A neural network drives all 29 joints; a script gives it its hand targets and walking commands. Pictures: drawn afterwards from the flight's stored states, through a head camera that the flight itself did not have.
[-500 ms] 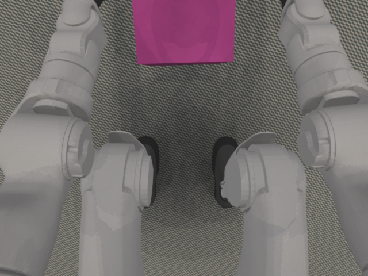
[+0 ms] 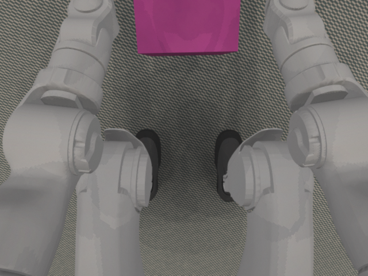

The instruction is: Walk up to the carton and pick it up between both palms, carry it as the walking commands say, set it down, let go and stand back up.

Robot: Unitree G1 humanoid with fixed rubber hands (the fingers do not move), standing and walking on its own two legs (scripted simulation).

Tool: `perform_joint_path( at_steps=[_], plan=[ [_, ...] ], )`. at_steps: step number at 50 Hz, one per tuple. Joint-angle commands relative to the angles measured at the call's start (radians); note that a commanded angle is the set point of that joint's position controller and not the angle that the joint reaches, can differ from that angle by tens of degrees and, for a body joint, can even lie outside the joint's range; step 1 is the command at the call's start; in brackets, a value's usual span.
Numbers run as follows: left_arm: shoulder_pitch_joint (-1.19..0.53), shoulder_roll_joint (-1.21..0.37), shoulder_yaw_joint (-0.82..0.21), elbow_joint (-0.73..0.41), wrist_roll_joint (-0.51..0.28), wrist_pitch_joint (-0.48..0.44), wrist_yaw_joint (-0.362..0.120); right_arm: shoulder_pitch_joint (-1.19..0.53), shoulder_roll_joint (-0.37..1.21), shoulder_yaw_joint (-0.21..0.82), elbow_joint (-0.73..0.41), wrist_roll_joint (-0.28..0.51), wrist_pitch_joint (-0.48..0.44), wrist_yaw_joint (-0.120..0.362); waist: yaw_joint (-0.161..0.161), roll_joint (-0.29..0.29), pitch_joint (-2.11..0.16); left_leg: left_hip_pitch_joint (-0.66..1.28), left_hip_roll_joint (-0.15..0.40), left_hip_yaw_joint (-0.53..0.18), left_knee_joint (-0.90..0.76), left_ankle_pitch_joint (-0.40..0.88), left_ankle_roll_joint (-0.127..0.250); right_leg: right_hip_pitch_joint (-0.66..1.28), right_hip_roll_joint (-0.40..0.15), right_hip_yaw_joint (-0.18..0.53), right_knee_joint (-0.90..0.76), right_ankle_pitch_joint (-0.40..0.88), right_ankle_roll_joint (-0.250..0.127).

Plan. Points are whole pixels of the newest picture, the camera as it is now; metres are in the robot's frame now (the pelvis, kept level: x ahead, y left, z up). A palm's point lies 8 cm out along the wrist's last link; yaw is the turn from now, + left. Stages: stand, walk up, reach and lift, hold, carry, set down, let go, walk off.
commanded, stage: reach and lift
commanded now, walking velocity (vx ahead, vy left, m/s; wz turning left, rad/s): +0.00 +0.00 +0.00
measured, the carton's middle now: out of the picture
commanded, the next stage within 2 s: none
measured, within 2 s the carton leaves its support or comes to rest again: leaves its support in 0.62 s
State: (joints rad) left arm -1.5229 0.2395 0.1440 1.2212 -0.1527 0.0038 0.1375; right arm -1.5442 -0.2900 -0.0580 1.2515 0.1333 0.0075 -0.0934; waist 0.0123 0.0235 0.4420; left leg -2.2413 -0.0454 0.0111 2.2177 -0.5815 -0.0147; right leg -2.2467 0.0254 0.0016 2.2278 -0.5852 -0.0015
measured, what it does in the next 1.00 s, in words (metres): stands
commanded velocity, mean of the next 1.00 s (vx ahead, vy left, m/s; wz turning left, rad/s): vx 0.00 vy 0.00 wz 0.00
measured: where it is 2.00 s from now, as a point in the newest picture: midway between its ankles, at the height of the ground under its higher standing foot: (187, 176)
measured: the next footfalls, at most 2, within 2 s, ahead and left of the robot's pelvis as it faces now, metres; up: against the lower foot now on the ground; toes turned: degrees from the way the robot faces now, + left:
none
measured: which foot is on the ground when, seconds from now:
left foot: down 0.00-1.00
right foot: down 0.00-1.00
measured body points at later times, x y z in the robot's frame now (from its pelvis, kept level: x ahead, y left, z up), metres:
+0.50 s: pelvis +0.01 +0.00 -0.01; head +0.38 -0.01 +0.24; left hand +0.56 +0.13 -0.19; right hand +0.56 -0.14 -0.20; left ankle +0.11 +0.12 -0.33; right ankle +0.11 -0.12 -0.33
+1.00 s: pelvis +0.01 +0.00 +0.00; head +0.36 -0.01 +0.26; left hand +0.56 +0.13 -0.16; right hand +0.55 -0.13 -0.18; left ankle +0.11 +0.12 -0.33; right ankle +0.11 -0.12 -0.33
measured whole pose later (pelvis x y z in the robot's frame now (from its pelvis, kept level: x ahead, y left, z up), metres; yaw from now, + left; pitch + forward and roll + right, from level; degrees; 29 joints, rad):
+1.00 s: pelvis +0.01 +0.00 +0.00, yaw -1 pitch +34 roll +1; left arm -1.41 0.14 0.33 1.00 0.01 0.16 0.13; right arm -1.43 -0.21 -0.19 1.08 0.01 0.17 -0.12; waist 0.02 0.02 0.36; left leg -2.22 -0.10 -0.02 2.25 -0.62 -0.05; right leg -2.23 0.08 0.02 2.26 -0.62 0.03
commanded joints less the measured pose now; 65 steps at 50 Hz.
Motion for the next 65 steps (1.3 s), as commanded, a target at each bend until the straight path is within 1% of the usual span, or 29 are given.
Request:
perform_joint_path(
  at_steps=[1,2,3,5,7,9,12,14,16,19,23,33,38,42,47,54,60,65],
  plan=[
    [-0.234,-0.037,-0.012,-0.094,0.011,-0.014,-0.018,-0.270,-0.016,-0.007,-0.099,-0.026,-0.016,0.000,-0.025,-0.041,-1.077,0.472,-0.054,-0.003,-0.144,0.319,-0.029,0.514,0.051,0.016,-0.169,0.318,0.021],
    [-0.242,-0.057,-0.015,-0.098,0.013,-0.012,-0.022,-0.273,-0.001,-0.010,-0.102,-0.035,-0.016,0.001,-0.032,-0.040,-1.076,0.473,-0.057,-0.003,-0.143,0.320,-0.031,0.518,0.053,0.015,-0.169,0.320,0.020],
    [-0.263,-0.116,-0.030,-0.103,0.014,-0.008,-0.033,-0.292,0.053,0.000,-0.108,-0.039,-0.013,0.011,-0.036,-0.040,-1.070,0.475,-0.061,-0.005,-0.143,0.319,-0.030,0.516,0.057,0.014,-0.169,0.320,0.019],
    [-0.306,-0.244,-0.046,-0.104,0.025,-0.001,-0.064,-0.334,0.193,0.020,-0.114,-0.043,-0.004,0.043,-0.031,-0.043,-1.057,0.473,-0.067,-0.007,-0.140,0.316,-0.027,0.504,0.064,0.012,-0.163,0.315,0.017],
    [-0.363,-0.432,-0.063,-0.110,0.047,0.015,-0.116,-0.382,0.393,0.038,-0.125,-0.059,0.012,0.097,-0.028,-0.038,-1.024,0.462,-0.076,-0.008,-0.137,0.303,-0.022,0.480,0.073,0.008,-0.155,0.304,0.012],
    [-0.416,-0.652,-0.078,-0.124,0.074,0.042,-0.181,-0.429,0.624,0.055,-0.158,-0.075,0.036,0.161,-0.035,-0.033,-0.982,0.440,-0.087,-0.006,-0.131,0.285,-0.015,0.453,0.083,0.000,-0.147,0.291,0.002],
    [-0.392,-0.800,-0.056,-0.139,0.111,0.075,-0.240,-0.398,0.758,0.025,-0.187,-0.110,0.071,0.221,-0.052,-0.026,-0.935,0.415,-0.100,0.004,-0.118,0.278,-0.009,0.420,0.095,-0.016,-0.136,0.288,-0.006],
    [-0.372,-0.855,-0.053,-0.150,0.115,0.087,-0.266,-0.377,0.815,0.020,-0.198,-0.115,0.085,0.248,-0.053,-0.027,-0.921,0.402,-0.105,0.008,-0.106,0.290,-0.004,0.407,0.101,-0.021,-0.128,0.302,-0.007],
    [-0.351,-0.894,-0.053,-0.160,0.115,0.096,-0.283,-0.362,0.859,0.020,-0.209,-0.114,0.094,0.266,-0.046,-0.026,-0.911,0.392,-0.108,0.011,-0.097,0.306,0.002,0.396,0.106,-0.024,-0.120,0.318,-0.008],
    [-0.327,-0.930,-0.052,-0.174,0.114,0.104,-0.296,-0.348,0.903,0.027,-0.215,-0.103,0.100,0.279,-0.033,-0.027,-0.904,0.376,-0.110,0.013,-0.087,0.326,0.008,0.382,0.112,-0.022,-0.114,0.340,-0.009],
    [-0.303,-0.957,-0.053,-0.187,0.112,0.110,-0.304,-0.339,0.936,0.041,-0.223,-0.089,0.103,0.285,-0.018,-0.030,-0.907,0.355,-0.112,0.017,-0.079,0.350,0.013,0.384,0.116,-0.018,-0.108,0.370,-0.010],
    [-0.298,-0.994,-0.061,-0.212,0.110,0.116,-0.303,-0.352,0.971,0.069,-0.234,-0.068,0.100,0.273,-0.003,-0.044,-0.932,0.340,-0.117,0.022,-0.084,0.362,0.020,0.423,0.122,-0.011,-0.109,0.396,-0.012],
    [-0.336,-1.025,-0.097,-0.257,0.090,0.116,-0.293,-0.400,0.998,0.103,-0.294,-0.045,0.092,0.260,-0.001,-0.049,-1.033,0.400,-0.120,0.025,-0.088,0.395,0.017,0.483,0.127,-0.018,-0.109,0.424,-0.010],
    [-0.373,-1.050,-0.125,-0.292,0.077,0.123,-0.282,-0.444,1.011,0.122,-0.339,-0.034,0.093,0.247,-0.007,-0.046,-1.118,0.454,-0.121,0.030,-0.096,0.403,0.012,0.522,0.130,-0.028,-0.114,0.424,-0.006],
    [-0.396,-1.078,-0.133,-0.307,0.091,0.145,-0.273,-0.477,1.018,0.124,-0.361,-0.049,0.108,0.238,-0.014,-0.038,-1.171,0.499,-0.124,0.034,-0.118,0.363,0.008,0.530,0.130,-0.042,-0.130,0.370,-0.003],
    [-0.427,-1.125,-0.139,-0.329,0.115,0.183,-0.262,-0.546,1.043,0.144,-0.429,-0.061,0.134,0.232,-0.012,-0.048,-1.283,0.554,-0.128,0.044,-0.149,0.322,0.008,0.568,0.130,-0.058,-0.158,0.320,0.005],
    [-0.451,-1.159,-0.158,-0.362,0.134,0.215,-0.258,-0.568,1.093,0.155,-0.463,-0.070,0.165,0.228,-0.002,-0.053,-1.395,0.587,-0.128,0.055,-0.178,0.309,0.005,0.617,0.134,-0.066,-0.187,0.314,0.012],
    [-0.453,-1.170,-0.166,-0.395,0.162,0.236,-0.259,-0.531,1.144,0.142,-0.442,-0.092,0.194,0.230,0.013,-0.050,-1.447,0.589,-0.127,0.066,-0.206,0.305,0.000,0.631,0.140,-0.067,-0.213,0.315,0.017]
  ],
)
